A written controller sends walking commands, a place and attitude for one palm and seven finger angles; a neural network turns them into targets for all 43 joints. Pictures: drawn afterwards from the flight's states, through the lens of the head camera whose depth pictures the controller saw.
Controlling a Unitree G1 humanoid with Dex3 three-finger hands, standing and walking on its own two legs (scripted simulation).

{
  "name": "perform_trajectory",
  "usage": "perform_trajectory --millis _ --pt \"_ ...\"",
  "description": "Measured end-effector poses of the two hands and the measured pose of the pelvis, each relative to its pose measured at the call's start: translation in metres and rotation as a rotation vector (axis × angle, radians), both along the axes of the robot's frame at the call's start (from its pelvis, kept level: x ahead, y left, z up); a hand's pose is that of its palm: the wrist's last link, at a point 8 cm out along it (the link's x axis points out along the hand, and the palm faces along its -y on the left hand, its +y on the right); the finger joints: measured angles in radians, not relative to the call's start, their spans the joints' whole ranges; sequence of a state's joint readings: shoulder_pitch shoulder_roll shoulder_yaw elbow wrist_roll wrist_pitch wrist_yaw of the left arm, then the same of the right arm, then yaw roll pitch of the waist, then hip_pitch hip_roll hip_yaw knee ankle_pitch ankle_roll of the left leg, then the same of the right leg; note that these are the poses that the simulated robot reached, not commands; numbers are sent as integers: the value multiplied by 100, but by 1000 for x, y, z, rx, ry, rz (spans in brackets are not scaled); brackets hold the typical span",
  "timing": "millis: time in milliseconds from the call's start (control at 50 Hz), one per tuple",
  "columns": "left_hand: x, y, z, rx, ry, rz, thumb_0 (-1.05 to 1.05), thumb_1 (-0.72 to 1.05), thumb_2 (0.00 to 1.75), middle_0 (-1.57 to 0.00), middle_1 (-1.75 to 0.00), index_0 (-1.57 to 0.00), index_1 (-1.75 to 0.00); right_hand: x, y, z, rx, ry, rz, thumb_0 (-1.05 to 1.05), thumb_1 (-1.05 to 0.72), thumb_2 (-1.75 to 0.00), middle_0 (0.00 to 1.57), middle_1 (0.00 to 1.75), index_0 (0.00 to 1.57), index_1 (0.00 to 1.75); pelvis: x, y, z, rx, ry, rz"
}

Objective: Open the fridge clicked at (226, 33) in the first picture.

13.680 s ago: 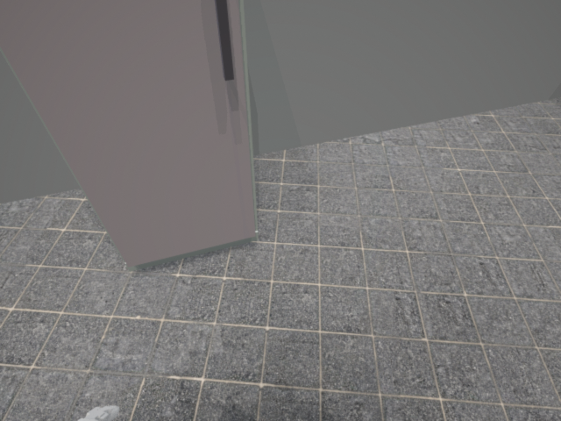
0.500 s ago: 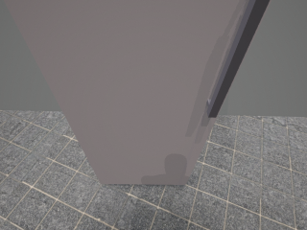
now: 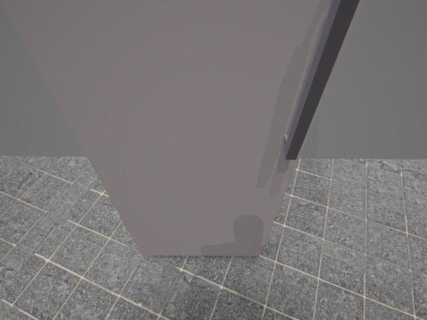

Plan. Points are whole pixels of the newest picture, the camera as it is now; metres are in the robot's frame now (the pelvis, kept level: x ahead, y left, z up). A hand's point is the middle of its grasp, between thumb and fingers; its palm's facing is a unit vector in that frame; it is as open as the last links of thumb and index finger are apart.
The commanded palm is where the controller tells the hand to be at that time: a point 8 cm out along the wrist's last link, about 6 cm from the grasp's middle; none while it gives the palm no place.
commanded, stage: raise the hand to about handle height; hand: right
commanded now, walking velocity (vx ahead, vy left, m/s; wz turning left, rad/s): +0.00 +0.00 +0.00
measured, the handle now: (311, 80) +0.46 -0.13 +0.23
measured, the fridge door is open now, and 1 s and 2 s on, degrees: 0 0 0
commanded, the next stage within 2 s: none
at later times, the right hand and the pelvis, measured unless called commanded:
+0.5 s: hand out of the picture +0.12 -0.23 +0.00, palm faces +0.18 +0.98 -0.03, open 9.2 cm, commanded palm +0.13 -0.26 +0.03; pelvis -0.03 +0.01 -0.05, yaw -5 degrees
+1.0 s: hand (420, 272) +0.19 -0.26 +0.11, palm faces +0.04 +0.99 -0.10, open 12.2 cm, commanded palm +0.16 -0.31 +0.13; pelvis -0.02 -0.01 -0.02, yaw -5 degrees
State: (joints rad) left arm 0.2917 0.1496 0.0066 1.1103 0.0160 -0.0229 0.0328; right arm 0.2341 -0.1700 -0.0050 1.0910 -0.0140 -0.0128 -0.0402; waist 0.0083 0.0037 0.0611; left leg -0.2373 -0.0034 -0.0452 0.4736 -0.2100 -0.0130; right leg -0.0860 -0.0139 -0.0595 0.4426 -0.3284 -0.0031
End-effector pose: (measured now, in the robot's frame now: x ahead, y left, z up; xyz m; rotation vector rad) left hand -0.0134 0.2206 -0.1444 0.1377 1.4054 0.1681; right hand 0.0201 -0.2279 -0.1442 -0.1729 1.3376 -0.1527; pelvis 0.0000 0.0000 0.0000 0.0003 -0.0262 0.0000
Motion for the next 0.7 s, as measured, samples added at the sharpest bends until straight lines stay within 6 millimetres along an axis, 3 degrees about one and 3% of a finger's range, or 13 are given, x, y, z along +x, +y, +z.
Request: perform_trajectory --millis 40,140,180,220,260,320,380,420,460,500,560,620,700 --pt "12 3 5 22 -100 -10 0 91 90 -20 -30 -20 -30 27 -6 19 7 -180 -104 2 -91 -89 20 30 20 30 -2 -1 -1 -5 -4 -5" --pt "77 14 25 65 -481 -83 1 91 90 -20 -30 -20 -30 128 -19 132 -46 -906 -91 2 -87 -88 20 33 20 33 -7 -3 -5 -8 4 -57" --pt "109 18 39 74 -637 -108 1 91 90 -20 -30 -20 -30 153 -16 175 -24 -1157 -28 2 -84 -86 20 34 20 35 -11 -2 -9 -7 22 -61" --pt "140 22 56 81 -778 -135 1 91 90 -20 -30 -20 -30 162 -9 200 30 -1353 50 2 -81 -85 20 37 20 37 -15 0 -15 -9 48 -57" --pt "165 25 74 87 -892 -172 1 91 90 -20 -30 -20 -30 158 -1 203 99 -1449 146 1 -77 -83 20 39 21 39 -20 2 -22 -10 59 -51" --pt "194 29 99 109 -1017 -230 1 91 90 -20 -30 -20 -30 137 4 175 183 -1368 267 1 -70 -81 21 43 21 43 -26 5 -32 -11 75 -47" --pt "213 30 115 142 -1073 -278 1 91 90 -20 -30 -20 -30 106 -8 138 225 -1206 205 1 -63 -78 22 47 22 48 -29 8 -40 -9 96 -54" --pt "219 27 117 157 -1079 -307 1 91 90 -20 -30 -20 -30 86 -22 124 194 -1160 99 1 -58 -76 22 50 23 51 -30 8 -43 0 101 -66" --pt "221 20 112 159 -1059 -344 0 91 90 -20 -30 -20 -30 74 -37 129 119 -1189 23 2 -54 -74 23 53 23 54 -31 9 -44 13 96 -80" --pt "219 10 101 139 -1022 -378 0 91 90 -19 -30 -20 -30 70 -47 148 35 -1279 11 2 -49 -72 23 56 23 57 -31 9 -45 26 86 -95" --pt "207 -8 79 80 -958 -404 0 91 90 -20 -30 -20 -30 82 -48 187 -15 -1442 91 2 -42 -69 23 61 23 61 -32 6 -45 43 68 -117" --pt "188 -25 58 12 -901 -373 1 90 90 -20 -30 -20 -30 111 -39 215 25 -1504 246 2 -35 -66 23 65 23 65 -35 3 -43 47 58 -123" --pt "159 -34 43 -44 -840 -274 1 90 90 -20 -30 -21 -30 150 -41 215 114 -1333 358 1 -26 -62 24 71 25 72 -35 0 -36 31 64 -96"
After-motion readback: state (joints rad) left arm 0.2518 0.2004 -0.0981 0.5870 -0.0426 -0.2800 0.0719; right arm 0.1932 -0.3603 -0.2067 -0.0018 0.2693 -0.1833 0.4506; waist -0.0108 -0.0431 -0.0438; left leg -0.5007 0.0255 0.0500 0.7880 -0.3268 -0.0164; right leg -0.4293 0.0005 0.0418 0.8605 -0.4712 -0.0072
